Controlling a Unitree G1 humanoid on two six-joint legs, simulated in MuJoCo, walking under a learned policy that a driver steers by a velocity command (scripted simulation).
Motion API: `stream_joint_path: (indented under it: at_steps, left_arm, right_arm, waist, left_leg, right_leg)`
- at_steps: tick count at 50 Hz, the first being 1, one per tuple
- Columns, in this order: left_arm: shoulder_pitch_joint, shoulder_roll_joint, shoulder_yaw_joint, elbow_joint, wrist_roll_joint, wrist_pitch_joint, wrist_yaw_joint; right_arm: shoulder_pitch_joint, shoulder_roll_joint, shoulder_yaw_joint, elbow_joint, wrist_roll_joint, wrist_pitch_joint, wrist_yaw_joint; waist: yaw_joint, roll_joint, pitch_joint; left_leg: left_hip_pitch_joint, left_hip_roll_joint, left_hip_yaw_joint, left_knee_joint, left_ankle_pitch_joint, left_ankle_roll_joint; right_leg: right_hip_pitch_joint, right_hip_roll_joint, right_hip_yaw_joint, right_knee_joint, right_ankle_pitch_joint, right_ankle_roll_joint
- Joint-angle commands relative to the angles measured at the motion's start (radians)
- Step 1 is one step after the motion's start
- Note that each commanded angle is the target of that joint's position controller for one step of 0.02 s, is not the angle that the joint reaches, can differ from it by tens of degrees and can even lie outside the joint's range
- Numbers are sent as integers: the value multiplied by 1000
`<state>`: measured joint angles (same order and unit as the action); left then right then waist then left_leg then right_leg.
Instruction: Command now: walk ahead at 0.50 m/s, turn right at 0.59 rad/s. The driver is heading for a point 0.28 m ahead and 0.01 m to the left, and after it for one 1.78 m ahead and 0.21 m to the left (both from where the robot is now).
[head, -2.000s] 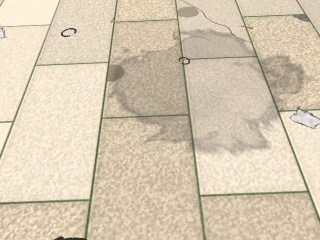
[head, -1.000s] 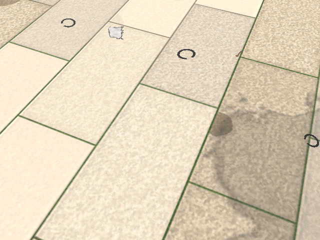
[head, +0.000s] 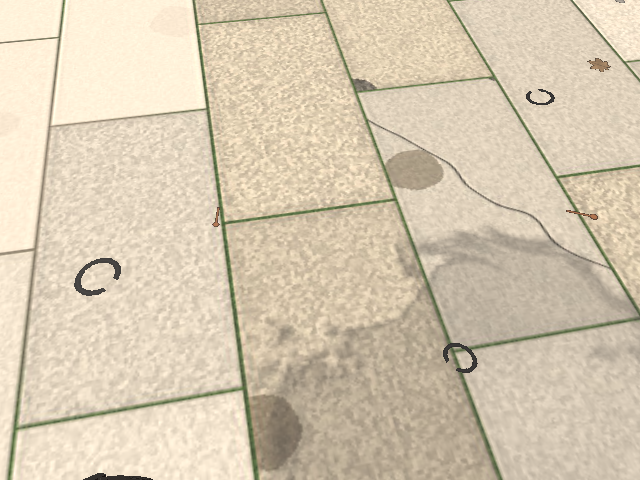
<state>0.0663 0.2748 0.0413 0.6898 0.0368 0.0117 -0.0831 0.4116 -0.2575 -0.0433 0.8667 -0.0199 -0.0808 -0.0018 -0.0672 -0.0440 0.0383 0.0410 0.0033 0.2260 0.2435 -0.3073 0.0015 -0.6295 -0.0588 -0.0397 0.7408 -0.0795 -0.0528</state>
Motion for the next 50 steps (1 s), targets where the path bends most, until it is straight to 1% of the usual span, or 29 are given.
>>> stream_joint_path:
  at_steps: [1,3,4,5,6,7,8,9,10,11,13,15,18,22,27,30,31,32,33,34,35,36,38,39,41,44,45,47,50]
  left_arm:
    - [-99,49,6,-97,7,-14,-1]
    - [-33,66,16,-83,13,-15,11]
    - [77,84,28,-53,16,-23,20]
    - [255,119,49,6,24,-31,34]
    - [344,235,83,15,26,-30,52]
    - [325,300,97,-12,-13,-21,59]
    - [330,275,94,5,-25,-14,68]
    - [289,223,81,21,-29,-17,77]
    - [246,175,67,23,-28,-23,80]
    - [205,143,55,21,-32,-31,83]
    - [188,112,41,19,-32,-53,77]
    - [226,112,39,48,-32,-70,72]
    - [286,118,37,83,-31,-81,69]
    - [331,115,29,113,-24,-92,73]
    - [374,110,19,159,-11,-96,95]
    - [345,131,17,174,-6,-97,109]
    - [339,147,20,177,-1,-94,114]
    - [331,161,23,177,3,-87,116]
    - [304,170,22,163,-5,-86,118]
    - [339,104,3,103,-36,-97,107]
    - [319,113,9,89,-16,-104,97]
    - [253,114,5,69,-2,-110,89]
    - [210,105,-1,54,-8,-116,81]
    - [214,100,-3,48,5,-98,81]
    - [243,79,-10,50,18,-62,75]
    - [160,67,-16,13,14,-50,70]
    - [115,67,-16,-1,10,-50,72]
    - [69,54,-21,-15,2,-53,78]
    - [30,63,-22,-27,-16,-55,87]
  right_arm:
    - [3,-166,-38,-38,0,0,-10]
    - [11,-199,-44,-26,-2,15,-16]
    - [11,-210,-45,-26,0,25,-18]
    - [0,-206,-42,-39,1,30,-18]
    - [27,-119,-20,-101,10,26,-5]
    - [-33,-121,-23,-161,-3,18,5]
    - [-149,-158,-30,-183,-9,15,8]
    - [-151,-131,-18,-183,3,4,10]
    - [-129,-123,-16,-165,1,2,8]
    - [-101,-119,-15,-155,-15,16,9]
    - [-51,-108,-14,-131,-31,49,17]
    - [-60,-84,-9,-122,-25,61,27]
    - [-180,-81,-9,-147,-16,63,33]
    - [-287,-73,-5,-168,-3,57,41]
    - [-393,-62,3,-203,-6,47,54]
    - [-329,-69,-2,-189,-9,46,48]
    - [-259,-84,-10,-170,-10,45,43]
    - [-135,-107,-22,-135,-13,39,37]
    - [22,-143,-39,-93,-27,31,29]
    - [133,-286,-83,-86,-39,37,14]
    - [72,-265,-80,-86,5,44,21]
    - [7,-249,-78,-88,28,48,23]
    - [-79,-152,-53,-95,18,53,19]
    - [-100,-130,-45,-91,20,50,15]
    - [-100,-139,-45,-90,19,35,16]
    - [-69,-174,-56,-81,21,26,16]
    - [-59,-174,-56,-78,20,27,14]
    - [-34,-177,-59,-71,23,34,12]
    - [8,-180,-64,-67,22,54,0]
  waist:
    - [17,135,42]
    - [54,152,-14]
    - [102,142,-81]
    - [183,90,-184]
    - [190,-97,-310]
    - [169,-174,-375]
    - [197,-37,-260]
    - [152,-4,-139]
    - [101,36,-72]
    - [58,32,-50]
    - [29,14,-76]
    - [29,13,-67]
    - [71,4,-6]
    - [111,-1,21]
    - [138,7,73]
    - [94,-26,22]
    - [61,-43,-25]
    - [9,-45,-94]
    - [-74,-16,-174]
    - [-81,186,-304]
    - [-29,220,-356]
    - [-11,118,-225]
    - [44,16,-39]
    - [76,22,-6]
    - [98,58,-22]
    - [86,79,-8]
    - [75,80,18]
    - [55,89,-2]
    - [16,127,-75]
  left_leg:
    - [-1,269,-51,-8,591,103]
    - [39,272,-9,170,921,90]
    - [22,266,9,341,989,85]
    - [-104,243,29,588,857,58]
    - [-461,164,32,931,318,8]
    - [-725,-13,-128,1163,-251,-32]
    - [-828,44,-246,1178,-162,-22]
    - [-814,86,-244,1103,-71,-15]
    - [-744,117,-245,1000,-39,-13]
    - [-673,131,-248,944,-35,-20]
    - [-587,127,-232,899,-19,-32]
    - [-595,126,-213,830,52,-34]
    - [-686,138,-208,711,182,-25]
    - [-734,109,-212,568,301,3]
    - [-732,41,-186,407,294,53]
    - [-579,-38,-114,351,175,107]
    - [-501,-74,-95,345,120,129]
    - [-372,-102,-98,303,102,155]
    - [-136,-58,-180,242,139,201]
    - [191,228,-611,242,134,354]
    - [276,345,-994,104,281,432]
    - [171,310,-852,89,220,405]
    - [-91,235,-668,22,273,331]
    - [-182,189,-607,-1,324,305]
    - [-253,139,-538,-24,390,296]
    - [-287,96,-498,-55,390,285]
    - [-288,86,-486,-39,510,271]
    - [-261,50,-429,53,834,216]
    - [-176,26,-431,159,971,142]
  right_leg:
    - [49,33,-67,-91,-70,-44]
    - [169,104,-105,-124,-179,-87]
    - [298,148,-109,-163,-198,-115]
    - [542,152,-63,-227,-170,-151]
    - [867,-122,338,-271,-359,-245]
    - [967,-302,821,-431,-240,-344]
    - [919,-263,677,-442,-113,-324]
    - [780,-235,536,-439,10,-299]
    - [650,-174,440,-452,120,-253]
    - [560,-128,370,-467,189,-228]
    - [491,-91,305,-494,273,-223]
    - [476,-79,253,-540,270,-213]
    - [519,-77,210,-587,266,-174]
    - [615,-90,140,-608,286,-131]
    - [729,-132,57,-601,392,-109]
    - [775,-141,-2,-450,816,-74]
    - [792,-141,-18,-331,972,-64]
    - [776,-135,-33,-154,1002,-58]
    - [626,-116,-61,83,821,-42]
    - [266,19,-108,516,331,10]
    - [25,169,35,710,-410,20]
    - [-55,82,134,706,-334,10]
    - [-23,6,109,546,-253,18]
    - [24,-12,104,485,-253,36]
    - [83,-19,80,409,-242,65]
    - [52,-28,49,260,-146,101]
    - [38,-21,40,197,-106,112]
    - [76,16,22,88,-40,117]
    - [123,78,21,-9,18,98]
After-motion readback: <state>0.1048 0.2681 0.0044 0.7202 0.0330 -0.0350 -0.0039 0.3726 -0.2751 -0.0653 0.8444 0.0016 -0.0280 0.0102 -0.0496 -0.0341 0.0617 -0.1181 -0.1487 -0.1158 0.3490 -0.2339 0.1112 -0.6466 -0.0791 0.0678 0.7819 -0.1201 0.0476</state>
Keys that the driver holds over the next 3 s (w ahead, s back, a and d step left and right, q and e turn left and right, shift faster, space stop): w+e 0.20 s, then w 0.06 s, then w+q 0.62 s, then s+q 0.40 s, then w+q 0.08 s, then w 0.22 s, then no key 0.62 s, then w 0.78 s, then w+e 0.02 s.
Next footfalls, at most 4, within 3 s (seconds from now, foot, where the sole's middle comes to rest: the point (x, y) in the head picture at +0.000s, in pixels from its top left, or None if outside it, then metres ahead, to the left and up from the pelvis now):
0.10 right None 0.21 -0.10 -0.78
0.66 left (304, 439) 0.55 0.01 -0.78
1.12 right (355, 325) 0.81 -0.12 -0.78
1.52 left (301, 415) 0.60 0.02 -0.78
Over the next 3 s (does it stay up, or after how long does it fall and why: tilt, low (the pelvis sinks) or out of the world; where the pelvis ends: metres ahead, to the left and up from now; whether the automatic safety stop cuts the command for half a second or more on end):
stays up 1.01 0.12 -0.02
